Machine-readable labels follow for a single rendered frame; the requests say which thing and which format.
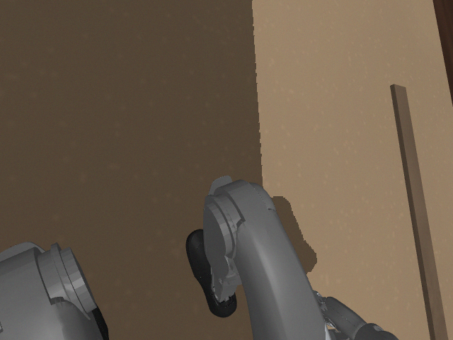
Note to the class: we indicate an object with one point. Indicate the right robot foot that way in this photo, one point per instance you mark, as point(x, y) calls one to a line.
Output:
point(202, 272)

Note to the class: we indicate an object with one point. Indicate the right robot arm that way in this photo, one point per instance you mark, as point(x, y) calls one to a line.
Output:
point(372, 331)

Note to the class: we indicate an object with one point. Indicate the left robot foot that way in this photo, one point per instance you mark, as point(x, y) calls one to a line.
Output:
point(101, 323)

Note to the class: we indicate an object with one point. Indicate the right robot hand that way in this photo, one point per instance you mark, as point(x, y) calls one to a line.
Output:
point(339, 316)

